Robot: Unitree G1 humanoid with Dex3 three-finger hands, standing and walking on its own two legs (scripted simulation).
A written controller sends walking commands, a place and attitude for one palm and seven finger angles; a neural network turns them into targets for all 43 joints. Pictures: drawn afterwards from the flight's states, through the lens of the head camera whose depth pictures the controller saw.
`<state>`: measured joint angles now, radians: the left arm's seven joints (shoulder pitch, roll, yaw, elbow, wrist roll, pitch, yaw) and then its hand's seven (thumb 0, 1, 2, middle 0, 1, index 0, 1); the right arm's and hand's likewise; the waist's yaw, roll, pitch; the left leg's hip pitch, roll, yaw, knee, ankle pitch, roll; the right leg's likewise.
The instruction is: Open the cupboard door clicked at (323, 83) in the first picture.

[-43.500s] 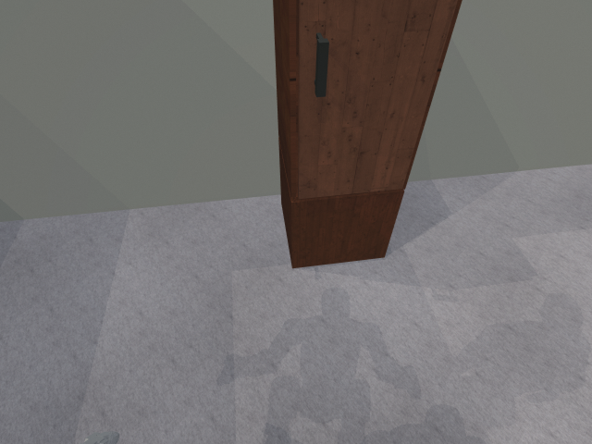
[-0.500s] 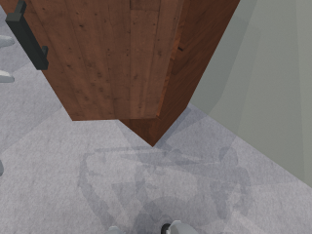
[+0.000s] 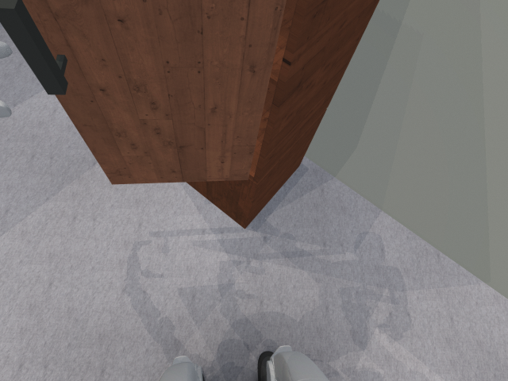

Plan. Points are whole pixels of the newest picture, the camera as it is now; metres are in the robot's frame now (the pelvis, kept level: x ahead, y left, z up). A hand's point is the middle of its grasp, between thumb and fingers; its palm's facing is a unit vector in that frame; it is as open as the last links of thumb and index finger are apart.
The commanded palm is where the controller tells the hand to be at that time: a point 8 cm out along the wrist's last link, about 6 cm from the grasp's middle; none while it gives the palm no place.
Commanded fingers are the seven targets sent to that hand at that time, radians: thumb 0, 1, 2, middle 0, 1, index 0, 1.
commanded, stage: move the hooked fingers beside the handle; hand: left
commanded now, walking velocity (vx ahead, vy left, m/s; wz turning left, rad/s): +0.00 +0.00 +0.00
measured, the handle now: (39, 39) +0.56 +0.24 +0.15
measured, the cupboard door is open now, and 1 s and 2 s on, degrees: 44 44 44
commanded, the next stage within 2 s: slide the fingers in behind the handle in 0.42 s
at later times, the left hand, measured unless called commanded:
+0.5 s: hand out of the picture +0.52 +0.30 +0.14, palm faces +0.00 -1.00 +0.02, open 14.0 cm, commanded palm +0.50 +0.34 +0.14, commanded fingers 0.00 -0.50 0.30 -0.30 -1.20 -0.30 -1.20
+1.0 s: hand (12, 66) +0.51 +0.26 +0.15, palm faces -0.01 -1.00 +0.01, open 14.0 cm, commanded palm +0.50 +0.31 +0.14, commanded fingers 0.00 -0.50 0.30 -0.30 -1.20 -0.30 -1.20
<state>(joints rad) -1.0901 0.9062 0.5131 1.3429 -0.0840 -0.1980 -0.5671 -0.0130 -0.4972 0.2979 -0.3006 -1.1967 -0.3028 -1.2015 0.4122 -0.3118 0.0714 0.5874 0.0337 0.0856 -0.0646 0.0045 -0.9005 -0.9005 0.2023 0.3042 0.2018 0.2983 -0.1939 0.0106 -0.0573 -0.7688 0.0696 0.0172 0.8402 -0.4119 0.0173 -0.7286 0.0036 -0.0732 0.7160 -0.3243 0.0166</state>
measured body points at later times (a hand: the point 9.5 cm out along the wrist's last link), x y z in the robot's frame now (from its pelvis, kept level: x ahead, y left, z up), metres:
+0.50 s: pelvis +0.01 +0.01 +0.00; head +0.14 +0.04 +0.43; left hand +0.52 +0.35 +0.14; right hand -0.03 -0.26 -0.09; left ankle -0.02 +0.10 -0.70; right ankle +0.00 -0.14 -0.70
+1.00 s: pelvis +0.01 +0.00 +0.00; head +0.12 +0.02 +0.44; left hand +0.51 +0.32 +0.15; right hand +0.01 -0.27 -0.10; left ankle -0.02 +0.10 -0.70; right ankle +0.00 -0.14 -0.70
